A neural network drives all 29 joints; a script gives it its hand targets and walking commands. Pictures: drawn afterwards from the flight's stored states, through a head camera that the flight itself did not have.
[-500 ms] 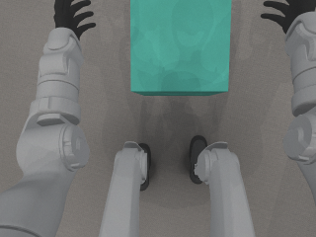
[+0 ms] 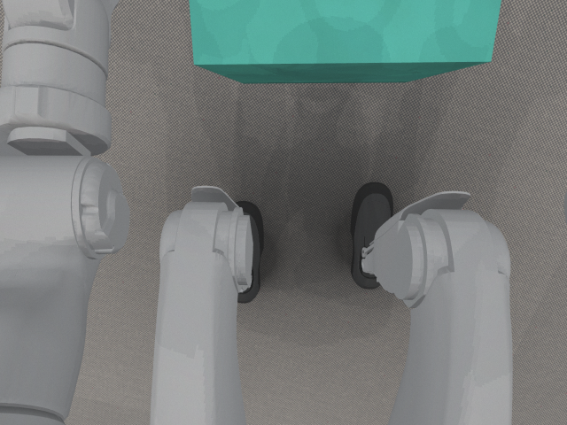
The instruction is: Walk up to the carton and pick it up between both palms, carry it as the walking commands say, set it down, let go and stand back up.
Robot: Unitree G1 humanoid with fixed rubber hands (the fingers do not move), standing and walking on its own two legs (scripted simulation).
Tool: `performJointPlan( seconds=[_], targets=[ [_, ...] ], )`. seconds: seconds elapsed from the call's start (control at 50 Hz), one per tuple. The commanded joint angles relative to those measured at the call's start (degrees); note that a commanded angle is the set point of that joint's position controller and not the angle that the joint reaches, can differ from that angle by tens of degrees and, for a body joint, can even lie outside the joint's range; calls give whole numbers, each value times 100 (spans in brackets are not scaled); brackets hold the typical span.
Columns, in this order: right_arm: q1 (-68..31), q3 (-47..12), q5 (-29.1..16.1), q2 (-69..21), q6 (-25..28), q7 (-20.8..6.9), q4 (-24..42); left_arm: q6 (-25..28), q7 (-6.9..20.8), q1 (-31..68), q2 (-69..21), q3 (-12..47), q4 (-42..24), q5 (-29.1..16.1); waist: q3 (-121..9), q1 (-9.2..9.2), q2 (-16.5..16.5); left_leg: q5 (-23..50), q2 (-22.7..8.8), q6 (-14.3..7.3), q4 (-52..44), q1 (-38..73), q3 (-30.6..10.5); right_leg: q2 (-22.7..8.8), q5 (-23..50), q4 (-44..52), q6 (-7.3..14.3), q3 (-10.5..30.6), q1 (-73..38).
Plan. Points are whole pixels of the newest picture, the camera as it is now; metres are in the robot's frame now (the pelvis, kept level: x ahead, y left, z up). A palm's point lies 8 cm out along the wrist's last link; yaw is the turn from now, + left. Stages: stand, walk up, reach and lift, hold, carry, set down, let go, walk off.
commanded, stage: reach and lift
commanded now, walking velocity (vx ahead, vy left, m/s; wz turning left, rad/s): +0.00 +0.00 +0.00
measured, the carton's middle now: out of the picture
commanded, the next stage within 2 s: none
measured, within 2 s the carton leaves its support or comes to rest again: leaves its support in 2.00 s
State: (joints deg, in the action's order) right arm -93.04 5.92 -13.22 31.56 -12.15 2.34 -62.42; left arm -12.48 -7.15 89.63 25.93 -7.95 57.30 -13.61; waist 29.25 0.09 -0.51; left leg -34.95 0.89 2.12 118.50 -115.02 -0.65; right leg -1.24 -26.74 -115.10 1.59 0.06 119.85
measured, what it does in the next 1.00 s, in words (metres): lowers itself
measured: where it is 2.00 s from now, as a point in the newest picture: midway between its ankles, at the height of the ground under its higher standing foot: (305, 261)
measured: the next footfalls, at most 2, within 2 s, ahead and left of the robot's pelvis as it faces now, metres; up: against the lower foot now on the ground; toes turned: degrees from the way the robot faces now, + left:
none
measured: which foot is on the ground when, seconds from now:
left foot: down 0.00-1.00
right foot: down 0.00-1.00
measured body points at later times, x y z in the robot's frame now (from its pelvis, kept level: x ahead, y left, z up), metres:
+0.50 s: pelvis +0.01 +0.01 -0.05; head +0.40 +0.00 +0.17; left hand +0.60 +0.20 -0.22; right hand +0.62 -0.23 -0.19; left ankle +0.11 +0.13 -0.39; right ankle +0.15 -0.11 -0.39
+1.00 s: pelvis +0.00 +0.00 -0.05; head +0.39 +0.00 +0.16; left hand +0.58 +0.16 -0.24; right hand +0.59 -0.21 -0.22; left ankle +0.11 +0.13 -0.39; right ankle +0.15 -0.11 -0.39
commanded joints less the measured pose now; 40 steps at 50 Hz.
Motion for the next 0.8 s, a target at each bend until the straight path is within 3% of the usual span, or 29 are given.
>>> performJointPlan(
  seconds=[0.0,0.02,0.04,0.06,0.08,0.1,0.12,0.14,0.18,0.22,0.24,0.26,0.28,0.3,0.34,0.38,0.4,0.42,0.48,0.52,0.6,0.62,0.64,0.66,0.7,0.72,0.74,0.76,0.78],
  targets=[
    [-1210,49,206,339,376,-277,-663,357,337,1201,428,-76,714,172,-7038,57,-60,780,91,-83,-763,970,444,88,912,352,-171,-11,-3435],
    [-1176,49,247,403,456,-314,-940,383,368,1180,206,47,835,104,-6948,-109,-161,893,56,-48,-747,937,369,51,1168,257,-200,12,-3623],
    [-1139,115,328,461,570,-309,-660,492,364,1282,396,-228,590,185,-6857,-56,-390,1126,70,-44,-584,683,432,58,1442,184,-196,55,-3621],
    [-1394,311,304,497,712,-292,-289,592,336,1266,354,-171,462,155,-7125,-221,-412,1415,40,-76,-576,756,289,59,1737,72,-265,-15,-3564],
    [-1344,589,380,702,765,-279,-588,628,317,1420,334,-71,643,65,-6868,-367,-112,1324,43,-25,-586,727,270,21,1463,34,-245,-45,-2931],
    [-1379,664,434,783,814,-213,-228,683,247,1640,352,23,102,25,-7829,-413,-30,1706,74,4,-547,1348,281,4,1815,-13,-271,-103,-3533],
    [-1381,527,301,708,820,-186,-584,738,223,1881,449,111,200,-40,-7585,-363,22,1654,104,3,-535,1410,245,3,1581,-50,-249,-133,-3037],
    [-1419,704,341,1067,912,-166,-135,735,175,1741,374,45,125,21,-7687,-439,137,1774,73,-36,-511,1545,150,8,1577,-159,-253,-215,-2875],
    [-1595,349,97,940,877,-160,-190,681,54,1726,498,94,260,18,-8163,-175,131,1757,75,27,-454,2074,248,-12,1422,-118,-242,-239,-2962],
    [-1922,308,-25,1437,871,-81,185,630,-111,1927,735,103,-134,-115,-9139,-207,68,1772,11,87,-294,2543,267,-54,1417,-287,-206,-261,-3299],
    [-1894,88,-135,1243,780,-70,285,585,-175,1992,917,266,-389,-174,-9709,2,-22,2022,47,37,-296,3017,237,-50,1554,-387,-169,-289,-3561],
    [-2114,177,-180,1571,791,-23,689,545,-264,1900,883,330,-539,-260,-10156,-114,7,2044,69,70,-199,3264,237,-16,1521,-447,-176,-364,-3789],
    [-2372,99,-317,1615,751,-8,905,525,-321,2151,1104,281,-897,-304,-10452,7,-49,2199,87,6,-212,3613,188,3,1649,-609,-168,-459,-3862],
    [-2286,-118,-466,1424,731,-18,1025,493,-337,2113,841,307,-924,-498,-10474,-87,-153,2437,68,29,-72,3670,228,18,1912,-549,-112,-353,-4155],
    [-1867,18,-569,1400,692,-3,840,466,-368,1925,750,484,-1272,-446,-10073,-92,154,2298,176,48,-164,3170,282,65,1999,-602,-46,-266,-3898],
    [-1741,-40,-502,1214,643,-66,471,460,-273,1837,723,442,-924,-416,-9519,-76,103,2233,161,32,-114,2710,230,13,1995,-586,-59,-209,-3715],
    [-1386,-107,-423,1039,624,-113,223,497,-214,1864,722,409,-952,-345,-9041,-200,77,2199,144,32,-124,2146,296,8,2216,-557,-62,-153,-3845],
    [-1207,23,-275,1126,637,-127,93,490,-143,1542,497,493,-644,-328,-8877,-226,289,2102,141,22,-161,2297,287,30,2009,-550,-65,-161,-3602],
    [-318,-43,-7,557,554,-179,-1067,477,96,854,343,408,315,-176,-7565,-222,86,1516,156,74,-237,1241,394,-9,1673,-327,-68,-65,-3384],
    [-125,-25,150,305,620,-195,-1086,521,206,614,226,323,303,-102,-7572,-279,-158,1606,118,106,-214,847,436,1,1978,-286,-137,-23,-3665],
    [-627,376,273,603,996,-100,-38,801,191,427,81,-88,202,208,-7461,-224,-69,2084,169,24,-258,644,407,79,2636,-293,-233,-7,-3412],
    [-805,505,300,686,1045,-52,170,861,172,711,-4,-24,-173,183,-7585,-131,137,2344,142,16,-222,888,378,107,2632,-265,-179,119,-3192],
    [-1102,450,206,568,1085,-53,625,832,175,728,-42,-50,-82,118,-7705,-262,68,2378,171,-25,-212,1152,316,148,2555,-208,-202,-22,-3084],
    [-1229,358,94,611,1079,-11,326,856,111,1087,-37,-6,-204,153,-7798,-20,188,2174,149,37,-324,1058,396,84,2391,-238,-169,7,-3161],
    [-1614,-161,-73,376,955,-43,420,817,54,1223,251,4,23,163,-7911,105,-379,1812,165,-22,-362,1129,391,36,2034,-234,-229,-83,-3588],
    [-1411,-204,-82,276,883,-20,138,806,-9,1243,406,21,15,119,-7904,224,-461,1658,159,-68,-455,1088,371,12,1879,-248,-245,-61,-3571],
    [-1517,-261,-45,283,847,1,16,795,-49,1212,346,166,135,82,-8042,94,-469,1511,197,-71,-400,1266,374,41,1630,-241,-242,-83,-3686],
    [-1711,-365,-56,216,792,2,41,777,-49,1403,549,9,66,101,-7741,237,-829,1171,217,-94,-453,861,350,27,1259,-276,-269,-93,-3712],
    [-1671,-227,37,444,759,29,-258,724,-79,1401,409,117,295,105,-7723,-74,-712,886,193,-85,-513,908,344,69,1094,-229,-234,-138,-3613]
  ],
)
